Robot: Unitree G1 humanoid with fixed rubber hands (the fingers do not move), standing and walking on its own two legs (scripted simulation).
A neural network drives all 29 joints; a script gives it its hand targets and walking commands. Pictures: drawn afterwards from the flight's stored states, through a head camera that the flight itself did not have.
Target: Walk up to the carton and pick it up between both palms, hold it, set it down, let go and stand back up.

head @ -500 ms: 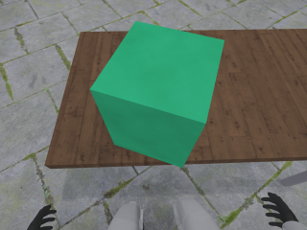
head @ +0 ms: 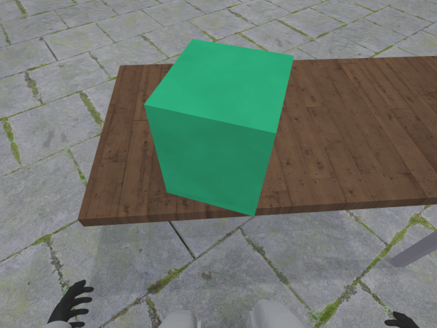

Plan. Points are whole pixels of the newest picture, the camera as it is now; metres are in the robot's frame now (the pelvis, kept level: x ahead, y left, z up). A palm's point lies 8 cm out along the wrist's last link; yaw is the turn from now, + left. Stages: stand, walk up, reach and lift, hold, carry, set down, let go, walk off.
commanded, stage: walk up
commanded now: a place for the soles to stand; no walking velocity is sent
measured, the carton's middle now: (224, 130) +0.46 +0.01 +0.08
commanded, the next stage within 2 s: stand in 1.78 s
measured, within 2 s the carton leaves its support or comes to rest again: neither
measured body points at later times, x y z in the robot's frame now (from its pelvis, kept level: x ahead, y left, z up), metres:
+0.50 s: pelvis -0.05 -0.04 +0.01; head -0.07 -0.03 +0.46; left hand +0.03 +0.29 -0.10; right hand +0.05 -0.35 -0.09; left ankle +0.01 +0.11 -0.69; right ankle -0.01 -0.16 -0.70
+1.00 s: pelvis -0.03 -0.05 +0.03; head -0.02 -0.04 +0.48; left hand +0.05 +0.27 -0.09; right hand +0.08 -0.36 -0.08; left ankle +0.01 +0.11 -0.70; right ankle -0.01 -0.17 -0.70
